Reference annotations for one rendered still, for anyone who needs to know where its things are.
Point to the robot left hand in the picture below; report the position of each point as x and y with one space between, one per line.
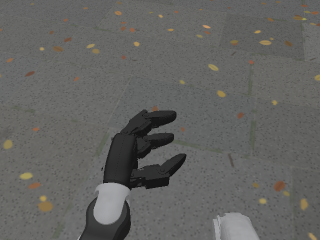
133 143

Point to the robot right thigh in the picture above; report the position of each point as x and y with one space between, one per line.
233 226

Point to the left robot forearm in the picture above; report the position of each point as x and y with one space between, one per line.
108 215

